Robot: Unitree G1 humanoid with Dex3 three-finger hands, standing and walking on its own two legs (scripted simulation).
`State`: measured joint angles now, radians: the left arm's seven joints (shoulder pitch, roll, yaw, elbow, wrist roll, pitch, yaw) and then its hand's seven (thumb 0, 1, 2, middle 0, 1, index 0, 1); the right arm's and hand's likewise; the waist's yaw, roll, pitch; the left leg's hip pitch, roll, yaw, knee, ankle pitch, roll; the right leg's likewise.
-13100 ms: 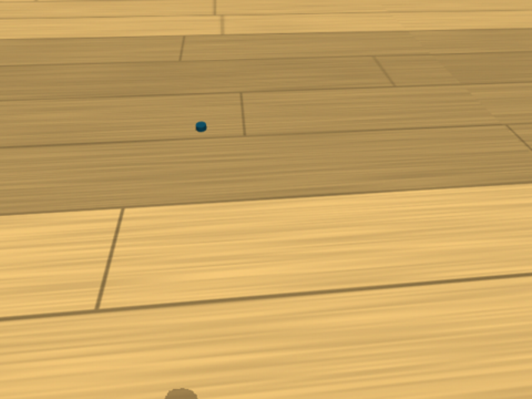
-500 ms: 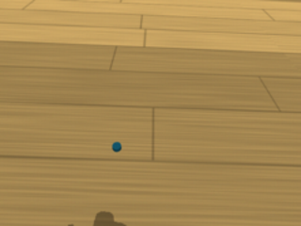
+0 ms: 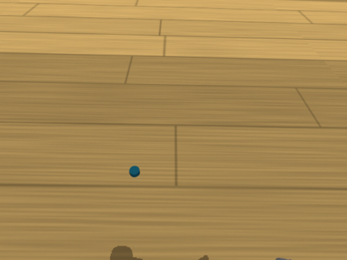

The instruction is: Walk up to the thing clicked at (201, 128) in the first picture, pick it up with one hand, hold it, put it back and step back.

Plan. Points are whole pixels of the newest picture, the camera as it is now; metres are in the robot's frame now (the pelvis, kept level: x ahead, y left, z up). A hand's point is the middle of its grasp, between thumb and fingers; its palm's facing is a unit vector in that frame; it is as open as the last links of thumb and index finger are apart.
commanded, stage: stand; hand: left
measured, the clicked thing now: (134, 171) +0.79 +0.26 -0.76
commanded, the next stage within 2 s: walk up in 0.80 s
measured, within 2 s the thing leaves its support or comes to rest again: neither
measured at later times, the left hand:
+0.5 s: hand out of the picture +0.05 +0.25 -0.16, palm faces -0.03 -0.94 -0.33, open 7.4 cm
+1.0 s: hand out of the picture +0.07 +0.27 -0.16, palm faces +0.01 -0.93 -0.36, open 7.4 cm
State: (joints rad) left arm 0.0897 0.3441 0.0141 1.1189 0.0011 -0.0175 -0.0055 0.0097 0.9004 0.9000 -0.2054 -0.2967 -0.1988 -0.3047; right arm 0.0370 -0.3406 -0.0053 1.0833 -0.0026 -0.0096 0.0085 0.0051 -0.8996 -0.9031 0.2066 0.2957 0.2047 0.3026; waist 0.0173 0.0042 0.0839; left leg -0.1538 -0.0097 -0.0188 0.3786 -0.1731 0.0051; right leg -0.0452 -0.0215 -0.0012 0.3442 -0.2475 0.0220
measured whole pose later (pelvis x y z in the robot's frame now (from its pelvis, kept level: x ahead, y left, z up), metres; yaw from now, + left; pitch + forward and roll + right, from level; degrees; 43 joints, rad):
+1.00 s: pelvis +0.02 -0.01 -0.01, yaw +0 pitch -2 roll -1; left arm 0.24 0.38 0.07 1.03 0.03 -0.06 -0.04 0.01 0.90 0.90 -0.21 -0.30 -0.20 -0.30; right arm 0.20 -0.40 -0.06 1.04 -0.03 -0.01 0.05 0.01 -0.90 -0.90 0.21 0.30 0.21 0.30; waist 0.01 0.03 0.03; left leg -0.27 0.00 -0.03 0.65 -0.38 0.04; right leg -0.09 0.01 0.00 0.47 -0.34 -0.01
